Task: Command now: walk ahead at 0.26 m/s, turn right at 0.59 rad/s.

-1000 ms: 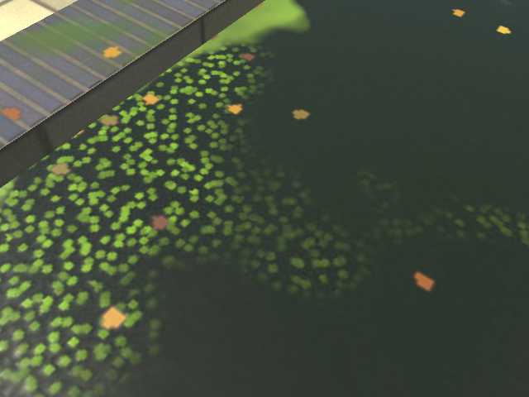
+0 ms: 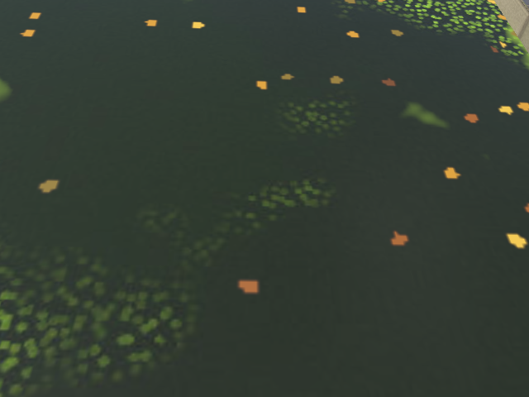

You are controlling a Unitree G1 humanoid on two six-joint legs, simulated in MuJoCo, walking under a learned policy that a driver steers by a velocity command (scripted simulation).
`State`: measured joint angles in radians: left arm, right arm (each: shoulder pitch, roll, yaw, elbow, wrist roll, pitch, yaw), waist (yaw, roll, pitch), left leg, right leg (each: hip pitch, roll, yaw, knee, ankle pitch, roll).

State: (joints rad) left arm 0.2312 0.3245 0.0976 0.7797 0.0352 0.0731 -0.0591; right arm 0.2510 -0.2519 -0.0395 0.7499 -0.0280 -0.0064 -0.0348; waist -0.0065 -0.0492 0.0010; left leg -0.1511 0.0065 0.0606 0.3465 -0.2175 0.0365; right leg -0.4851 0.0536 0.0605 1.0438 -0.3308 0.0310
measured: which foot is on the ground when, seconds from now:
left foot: down 0.00-0.28, up 0.30-0.70, down 0.72-1.00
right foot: up 0.00-0.26, down 0.28-0.74, up 0.76-1.00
